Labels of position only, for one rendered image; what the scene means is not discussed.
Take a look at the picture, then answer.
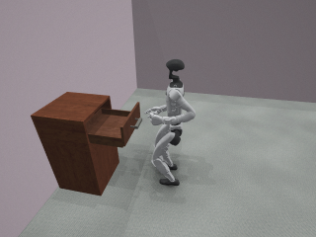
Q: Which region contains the robot right hand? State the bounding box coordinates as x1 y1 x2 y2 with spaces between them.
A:
145 107 161 118

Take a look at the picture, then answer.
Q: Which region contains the robot left shin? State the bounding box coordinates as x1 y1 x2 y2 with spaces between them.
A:
151 158 175 182

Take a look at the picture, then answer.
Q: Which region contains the left robot thigh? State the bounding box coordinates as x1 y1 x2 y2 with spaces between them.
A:
152 130 181 162

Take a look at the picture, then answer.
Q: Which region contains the drawer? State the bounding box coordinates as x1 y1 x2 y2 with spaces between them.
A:
85 102 140 148

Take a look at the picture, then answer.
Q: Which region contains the handle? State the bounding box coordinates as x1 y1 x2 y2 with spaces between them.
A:
130 118 142 129

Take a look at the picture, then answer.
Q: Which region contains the robot left hand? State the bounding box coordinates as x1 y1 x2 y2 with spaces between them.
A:
150 112 163 125

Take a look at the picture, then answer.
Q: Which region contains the robot left forearm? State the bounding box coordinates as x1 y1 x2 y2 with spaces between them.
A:
162 112 195 125

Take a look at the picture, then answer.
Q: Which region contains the robot right forearm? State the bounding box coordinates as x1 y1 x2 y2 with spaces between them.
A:
159 105 167 113

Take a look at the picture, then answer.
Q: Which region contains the robot left upper arm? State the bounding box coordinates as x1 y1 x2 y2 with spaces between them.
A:
169 88 196 116

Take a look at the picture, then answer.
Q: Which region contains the cabinet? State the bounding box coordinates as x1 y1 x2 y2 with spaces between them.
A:
31 92 119 196

